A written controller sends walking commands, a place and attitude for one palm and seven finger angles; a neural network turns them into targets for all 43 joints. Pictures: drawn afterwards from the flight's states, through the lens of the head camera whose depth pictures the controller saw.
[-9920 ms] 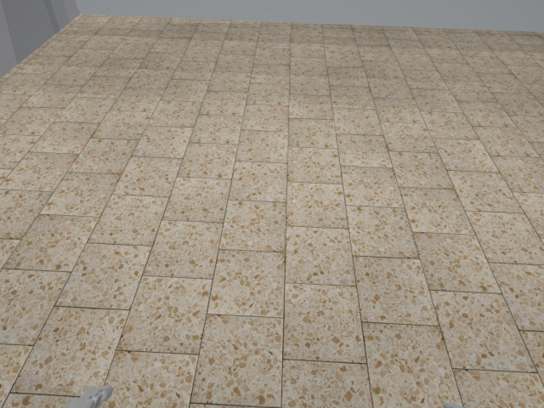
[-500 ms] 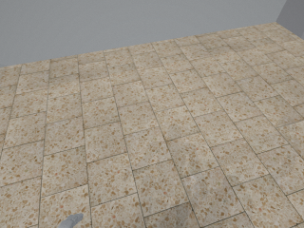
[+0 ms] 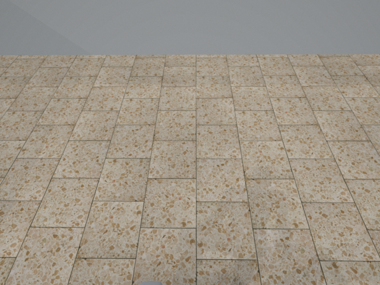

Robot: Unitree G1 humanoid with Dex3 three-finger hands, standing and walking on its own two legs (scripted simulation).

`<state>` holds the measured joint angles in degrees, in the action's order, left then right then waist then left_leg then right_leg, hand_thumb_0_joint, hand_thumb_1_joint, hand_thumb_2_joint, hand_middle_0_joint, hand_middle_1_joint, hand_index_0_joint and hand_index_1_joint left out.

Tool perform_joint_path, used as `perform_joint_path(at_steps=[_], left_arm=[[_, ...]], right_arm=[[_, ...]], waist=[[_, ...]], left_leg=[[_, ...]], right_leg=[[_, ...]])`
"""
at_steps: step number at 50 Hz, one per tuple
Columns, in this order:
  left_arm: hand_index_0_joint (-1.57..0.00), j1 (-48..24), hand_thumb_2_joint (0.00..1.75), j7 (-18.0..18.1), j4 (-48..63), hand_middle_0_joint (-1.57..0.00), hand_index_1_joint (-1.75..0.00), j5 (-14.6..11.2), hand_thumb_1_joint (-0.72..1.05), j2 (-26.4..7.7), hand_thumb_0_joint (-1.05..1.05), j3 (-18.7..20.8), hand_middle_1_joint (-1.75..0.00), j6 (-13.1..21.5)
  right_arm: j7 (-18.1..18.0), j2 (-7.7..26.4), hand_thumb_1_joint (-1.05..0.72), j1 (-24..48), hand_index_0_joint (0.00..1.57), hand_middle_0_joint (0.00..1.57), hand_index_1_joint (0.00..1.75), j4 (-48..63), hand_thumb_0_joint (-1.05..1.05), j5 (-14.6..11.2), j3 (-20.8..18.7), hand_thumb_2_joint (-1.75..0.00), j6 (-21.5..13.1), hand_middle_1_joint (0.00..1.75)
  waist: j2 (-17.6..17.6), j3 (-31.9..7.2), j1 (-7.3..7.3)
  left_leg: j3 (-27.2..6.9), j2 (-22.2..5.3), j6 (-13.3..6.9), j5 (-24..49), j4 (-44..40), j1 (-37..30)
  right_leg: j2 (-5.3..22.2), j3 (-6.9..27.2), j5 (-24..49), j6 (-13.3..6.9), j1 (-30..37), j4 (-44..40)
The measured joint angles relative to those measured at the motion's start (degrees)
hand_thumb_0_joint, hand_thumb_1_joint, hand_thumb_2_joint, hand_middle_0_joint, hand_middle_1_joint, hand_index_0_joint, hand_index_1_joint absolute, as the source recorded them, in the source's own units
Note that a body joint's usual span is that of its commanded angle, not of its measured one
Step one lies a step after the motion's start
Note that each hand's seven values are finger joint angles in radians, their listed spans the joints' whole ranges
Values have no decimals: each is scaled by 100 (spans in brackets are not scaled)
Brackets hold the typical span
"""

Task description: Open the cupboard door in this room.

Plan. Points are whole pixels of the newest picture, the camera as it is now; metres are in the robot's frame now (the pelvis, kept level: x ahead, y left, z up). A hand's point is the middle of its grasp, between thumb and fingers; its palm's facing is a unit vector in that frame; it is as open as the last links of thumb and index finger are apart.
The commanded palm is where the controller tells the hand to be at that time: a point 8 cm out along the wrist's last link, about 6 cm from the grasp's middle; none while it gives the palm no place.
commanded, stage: turn or walk to find it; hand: left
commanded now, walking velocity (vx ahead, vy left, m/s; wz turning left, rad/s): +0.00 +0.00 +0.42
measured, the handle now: out of the picture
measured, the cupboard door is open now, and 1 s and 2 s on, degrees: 0 0 0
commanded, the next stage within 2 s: none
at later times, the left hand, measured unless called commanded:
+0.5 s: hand out of the picture +0.02 +0.24 -0.15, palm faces +0.20 -0.95 -0.25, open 7.4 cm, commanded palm none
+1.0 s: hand out of the picture -0.12 +0.19 -0.17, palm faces +0.45 -0.86 -0.24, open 7.3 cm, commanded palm none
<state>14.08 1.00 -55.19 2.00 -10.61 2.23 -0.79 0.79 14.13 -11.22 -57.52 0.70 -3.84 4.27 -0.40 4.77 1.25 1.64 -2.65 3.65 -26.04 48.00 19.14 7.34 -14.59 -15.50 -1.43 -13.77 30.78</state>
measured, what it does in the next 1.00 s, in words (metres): steps on the spot, turning left: left foot, then right foot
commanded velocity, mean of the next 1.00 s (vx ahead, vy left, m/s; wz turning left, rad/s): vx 0.00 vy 0.00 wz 0.42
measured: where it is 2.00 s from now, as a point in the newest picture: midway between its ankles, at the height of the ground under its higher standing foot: outside the picture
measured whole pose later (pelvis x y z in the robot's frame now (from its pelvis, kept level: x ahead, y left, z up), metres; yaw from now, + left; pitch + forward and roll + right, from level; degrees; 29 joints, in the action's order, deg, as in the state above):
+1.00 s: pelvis -0.08 -0.01 +0.00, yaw +26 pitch +0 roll +1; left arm 13.0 0.9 -54.6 2.0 -10.7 2.3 -0.8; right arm 0.8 13.9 -11.9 -57.6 0.7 -3.9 4.0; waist 0.1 4.8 0.9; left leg 2.1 -2.7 3.5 -25.4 44.2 17.9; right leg 8.2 -14.1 -16.5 -0.3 -14.4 32.0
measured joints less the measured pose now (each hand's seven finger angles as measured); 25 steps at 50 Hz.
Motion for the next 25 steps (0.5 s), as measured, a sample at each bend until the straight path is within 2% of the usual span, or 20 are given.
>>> perform_joint_path(at_steps=[3,4,6,8,10,13,19,25], left_arm=[[-21,81,90,-7,-89,-20,-30,-13,90,-148,1,55,-30,-42],[-21,118,90,-10,-113,-20,-30,-38,90,-202,1,75,-30,-72],[-21,123,90,-1,-187,-20,-30,-72,90,-347,1,121,-30,-199],[-20,121,90,8,-255,-20,-30,-64,91,-415,1,143,-30,-335],[-20,63,90,-20,-286,-19,-30,-61,91,-431,1,156,-30,-383],[-20,-33,90,-62,-212,-19,-30,-65,91,-414,1,146,-30,-320],[-20,-292,90,-43,-35,-19,-30,-84,91,-334,1,114,-30,-266],[-20,-595,90,-22,151,-19,-30,-119,91,-176,1,66,-30,-231]], right_arm=[[-7,-37,-91,187,20,20,30,129,1,-23,51,-90,-113,30],[-4,-45,-91,230,20,20,30,176,1,-20,62,-90,-172,30],[-3,-156,-91,338,20,20,30,236,0,5,93,-90,-249,30],[-25,-230,-91,361,20,20,30,290,0,30,146,-90,-289,30],[-67,-263,-91,347,20,20,30,315,0,40,185,-90,-299,30],[-95,-280,-91,334,21,20,30,306,0,33,225,-90,-308,30],[-86,-317,-90,196,21,20,30,307,0,32,213,-90,-316,30],[-69,-266,-90,-32,21,20,30,263,0,75,136,-90,-233,30]], waist=[[100,9,54],[134,-7,57],[339,24,113],[366,-32,111],[308,-88,80],[228,-120,75],[140,-142,-33],[-43,-112,-245]], left_leg=[[204,59,-81,435,-1063,-413],[233,93,-227,739,-1435,-553],[274,223,-482,756,-1361,-529],[230,241,-560,747,-1435,-566],[121,252,-580,884,-1657,-628],[1,299,-619,1133,-1988,-711],[-201,438,-640,1404,-2246,-682],[-466,526,-540,1515,-2124,-401]], right_leg=[[129,-141,-102,120,-147,310],[190,-176,-181,176,-232,505],[207,201,-863,335,-516,1205],[35,583,-1264,417,-820,2036],[-93,812,-1157,466,-1038,2623],[-169,1049,-864,545,-1207,2992],[-229,1289,-785,642,-1121,2701],[-414,1302,-960,573,-676,1606]])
